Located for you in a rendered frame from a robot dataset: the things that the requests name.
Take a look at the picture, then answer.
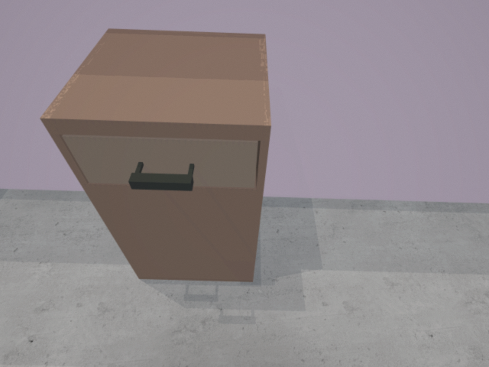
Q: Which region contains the drawer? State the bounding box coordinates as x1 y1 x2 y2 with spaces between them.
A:
62 135 258 188

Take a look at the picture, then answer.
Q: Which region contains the handle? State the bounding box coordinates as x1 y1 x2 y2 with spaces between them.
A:
128 162 194 191

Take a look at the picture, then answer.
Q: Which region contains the cabinet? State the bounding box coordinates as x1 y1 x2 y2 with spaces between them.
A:
40 28 271 282

